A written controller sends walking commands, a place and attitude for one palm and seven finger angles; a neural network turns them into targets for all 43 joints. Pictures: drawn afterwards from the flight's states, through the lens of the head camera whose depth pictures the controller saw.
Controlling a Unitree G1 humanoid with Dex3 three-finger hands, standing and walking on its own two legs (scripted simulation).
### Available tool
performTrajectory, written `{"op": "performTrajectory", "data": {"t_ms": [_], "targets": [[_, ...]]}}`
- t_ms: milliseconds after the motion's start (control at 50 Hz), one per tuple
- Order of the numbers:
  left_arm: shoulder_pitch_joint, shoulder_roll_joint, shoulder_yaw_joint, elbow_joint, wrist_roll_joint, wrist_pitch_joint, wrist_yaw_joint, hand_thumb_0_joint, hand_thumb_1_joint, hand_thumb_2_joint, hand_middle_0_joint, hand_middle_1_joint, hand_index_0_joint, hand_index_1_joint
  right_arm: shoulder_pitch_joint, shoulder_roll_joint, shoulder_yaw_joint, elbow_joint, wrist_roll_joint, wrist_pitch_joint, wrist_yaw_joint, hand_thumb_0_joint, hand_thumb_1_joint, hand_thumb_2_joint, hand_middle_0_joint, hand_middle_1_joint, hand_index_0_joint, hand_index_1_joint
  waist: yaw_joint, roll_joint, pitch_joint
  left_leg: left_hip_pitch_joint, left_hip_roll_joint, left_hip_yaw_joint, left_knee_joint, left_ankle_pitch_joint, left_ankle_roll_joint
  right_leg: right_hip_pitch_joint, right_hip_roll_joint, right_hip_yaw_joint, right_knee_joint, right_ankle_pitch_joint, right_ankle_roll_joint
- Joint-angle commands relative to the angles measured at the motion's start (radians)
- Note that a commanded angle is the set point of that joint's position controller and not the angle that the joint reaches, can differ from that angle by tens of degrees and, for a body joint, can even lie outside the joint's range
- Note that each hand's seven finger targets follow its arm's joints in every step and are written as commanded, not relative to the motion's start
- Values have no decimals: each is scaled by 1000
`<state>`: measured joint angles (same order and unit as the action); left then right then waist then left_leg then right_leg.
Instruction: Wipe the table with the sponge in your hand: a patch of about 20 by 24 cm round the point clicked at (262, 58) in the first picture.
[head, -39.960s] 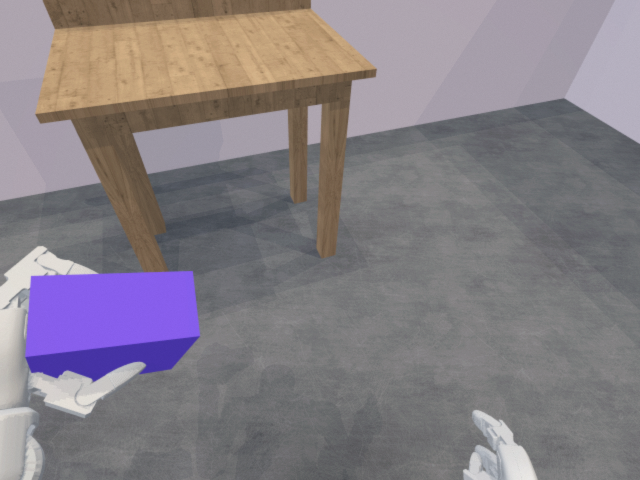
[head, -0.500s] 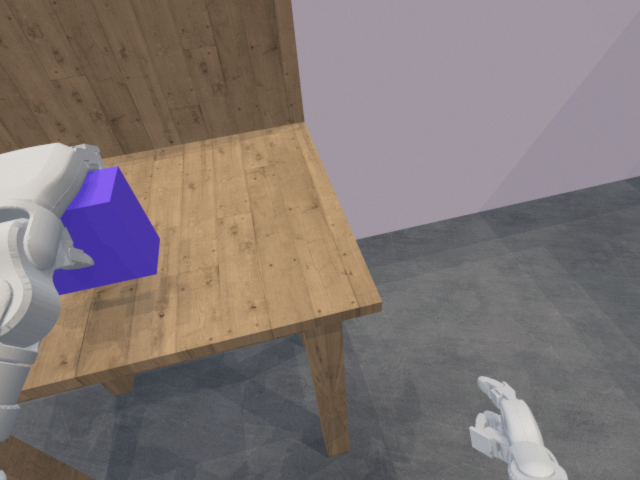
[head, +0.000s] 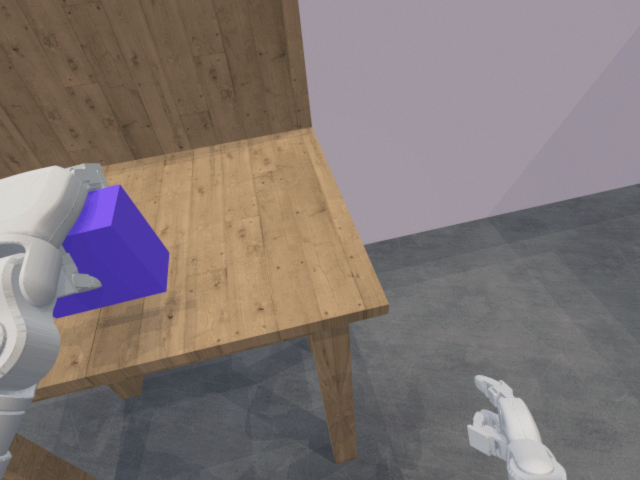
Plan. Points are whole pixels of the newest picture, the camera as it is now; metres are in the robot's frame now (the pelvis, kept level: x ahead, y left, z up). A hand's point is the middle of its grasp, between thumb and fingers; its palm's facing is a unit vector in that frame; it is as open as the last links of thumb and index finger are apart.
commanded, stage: bring the sponge back beside the body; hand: left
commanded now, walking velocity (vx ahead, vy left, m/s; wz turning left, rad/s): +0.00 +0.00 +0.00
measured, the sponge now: (96, 265) +0.27 +0.32 +0.16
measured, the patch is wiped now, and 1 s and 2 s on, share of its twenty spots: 1.00 1.00 1.00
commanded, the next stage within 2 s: step back with the hand held close in 1.24 s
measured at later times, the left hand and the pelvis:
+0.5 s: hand (73, 275) +0.22 +0.30 +0.20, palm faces +0.16 -0.05 -0.99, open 10.4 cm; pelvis -0.01 -0.01 +0.00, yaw +0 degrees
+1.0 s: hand (78, 311) +0.19 +0.26 +0.20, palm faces +0.26 -0.11 -0.96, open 10.4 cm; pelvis -0.02 -0.02 +0.00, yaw -1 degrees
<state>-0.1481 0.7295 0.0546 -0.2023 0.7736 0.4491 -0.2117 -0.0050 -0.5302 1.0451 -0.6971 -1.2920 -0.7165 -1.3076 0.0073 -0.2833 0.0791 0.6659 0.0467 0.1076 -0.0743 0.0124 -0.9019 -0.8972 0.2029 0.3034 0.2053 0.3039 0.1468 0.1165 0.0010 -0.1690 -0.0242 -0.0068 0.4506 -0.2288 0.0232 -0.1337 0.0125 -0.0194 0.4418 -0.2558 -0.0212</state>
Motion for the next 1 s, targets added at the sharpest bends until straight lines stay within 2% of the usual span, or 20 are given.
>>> {"op": "performTrajectory", "data": {"t_ms": [0,40,140,220,260,320,340,420,440,480,520,540,560,620,640,740,860,920,940,980], "targets": [[-285,293,175,-172,38,29,34,0,100,1300,-1200,-1600,-1200,-1600,-239,-104,-28,-184,0,-52,-13,0,-900,-900,200,300,200,300,-6,-33,-213,24,-13,-19,-63,242,3,87,16,36,-43,219,-31],[-299,255,139,-198,49,36,24,0,100,1300,-1200,-1600,-1200,-1600,-250,-92,-16,-198,4,-62,-17,0,-900,-900,200,300,200,300,-9,-41,-231,30,-15,-14,-55,236,6,86,14,34,-37,196,-31],[-319,258,128,-239,69,29,19,0,100,1300,-1200,-1600,-1200,-1600,-259,-83,-7,-199,-2,-67,-26,0,-900,-900,200,300,200,300,-7,-11,-233,38,-16,-20,-61,214,7,82,17,33,-43,157,-35],[-278,310,190,-276,73,26,33,0,100,1300,-1200,-1600,-1200,-1600,-280,-84,-15,-198,-5,-59,-26,0,-900,-900,200,300,200,300,9,30,-243,46,-15,-33,-67,204,4,86,29,69,-52,148,-47],[-225,283,185,-244,58,24,42,0,100,1300,-1200,-1600,-1200,-1600,-256,-77,-14,-184,-10,-58,-21,0,-900,-900,200,300,200,300,6,-11,-213,35,-13,-25,-67,220,1,93,22,51,-50,165,-40],[-200,287,196,-267,52,40,50,0,100,1300,-1200,-1600,-1200,-1600,-285,-81,-16,-200,-5,-53,-19,0,-900,-900,200,300,200,300,15,14,-209,27,-13,-28,-64,188,0,78,26,83,-58,135,-46],[-180,239,158,-255,46,41,49,0,100,1300,-1200,-1600,-1200,-1600,-271,-74,-8,-201,-6,-56,-18,0,-900,-900,200,300,200,300,7,-29,-192,21,-14,-14,-61,185,1,77,16,60,-55,129,-35],[-162,251,174,-324,39,47,57,0,100,1300,-1200,-1600,-1200,-1600,-298,-80,-15,-212,-1,-60,-22,0,-900,-900,200,300,200,300,10,34,-196,34,-12,-26,-67,159,2,61,27,80,-61,104,-42],[-157,217,145,-339,37,40,59,0,100,1300,-1200,-1600,-1200,-1600,-281,-72,-7,-214,-3,-69,-21,0,-900,-900,200,300,200,300,8,0,-209,33,-16,-17,-60,176,3,80,18,56,-49,115,-34],[-108,247,185,-354,30,33,66,0,100,1300,-1200,-1600,-1200,-1600,-275,-81,-20,-205,-11,-68,-21,0,-900,-900,200,300,200,300,14,-18,-208,34,-16,-25,-60,177,5,87,19,71,-50,135,-34],[-83,258,209,-392,31,40,77,0,100,1300,-1200,-1600,-1200,-1600,-297,-79,-20,-216,-5,-71,-20,0,-900,-900,200,300,200,300,19,18,-209,38,-15,-30,-54,173,2,75,26,96,-53,123,-43],[-67,216,176,-390,30,37,79,0,100,1300,-1200,-1600,-1200,-1600,-282,-68,-12,-216,-8,-76,-18,0,-900,-900,200,300,200,300,18,-29,-201,30,-18,-15,-48,185,3,83,17,74,-42,129,-34],[-33,237,210,-388,18,32,87,0,100,1300,-1200,-1600,-1200,-1600,-272,-73,-21,-203,-10,-72,-17,0,-900,-900,200,300,200,300,15,-37,-194,36,-15,-19,-51,185,3,82,21,82,-51,135,-33],[-19,247,232,-437,16,40,105,0,100,1300,-1200,-1600,-1200,-1600,-301,-74,-25,-217,-7,-75,-17,0,-900,-900,200,300,200,300,25,2,-189,39,-18,-24,-45,171,0,68,27,114,-55,121,-42],[-1,210,203,-428,15,37,110,0,100,1300,-1200,-1600,-1200,-1600,-281,-67,-17,-216,-10,-78,-14,0,-900,-900,200,300,200,300,24,-34,-186,30,-19,-12,-41,186,0,81,18,93,-44,131,-35],[39,172,186,-471,-1,42,130,0,100,1300,-1200,-1600,-1200,-1600,-289,-65,-19,-220,-7,-80,-13,0,-900,-900,200,300,200,300,20,-31,-158,36,-17,-8,-46,153,-1,59,21,98,-58,86,-31],[118,158,199,-479,-19,51,148,0,100,1300,-1200,-1600,-1200,-1600,-278,-66,-23,-209,-10,-77,-11,0,-900,-900,200,300,200,300,13,-53,-112,31,-14,-9,-49,130,-1,41,23,110,-74,64,-26],[42,191,212,-504,-3,62,159,0,100,1300,-1200,-1600,-1200,-1600,-312,-67,-23,-220,-8,-77,-19,0,-900,-900,200,300,200,300,16,-9,-117,42,-16,-14,-50,99,-3,22,30,140,-92,19,-35],[28,155,172,-488,4,60,161,0,100,1300,-1200,-1600,-1200,-1600,-295,-63,-16,-218,-10,-81,-20,0,-900,-900,200,300,200,300,13,-33,-111,38,-18,-2,-45,113,-1,26,23,120,-83,22,-29],[45,172,189,-464,2,55,163,0,100,1300,-1200,-1600,-1200,-1600,-284,-70,-25,-204,-14,-74,-20,0,-900,-900,200,300,200,300,17,-27,-116,41,-16,-11,-61,102,-2,39,24,118,-88,21,-31]]}}
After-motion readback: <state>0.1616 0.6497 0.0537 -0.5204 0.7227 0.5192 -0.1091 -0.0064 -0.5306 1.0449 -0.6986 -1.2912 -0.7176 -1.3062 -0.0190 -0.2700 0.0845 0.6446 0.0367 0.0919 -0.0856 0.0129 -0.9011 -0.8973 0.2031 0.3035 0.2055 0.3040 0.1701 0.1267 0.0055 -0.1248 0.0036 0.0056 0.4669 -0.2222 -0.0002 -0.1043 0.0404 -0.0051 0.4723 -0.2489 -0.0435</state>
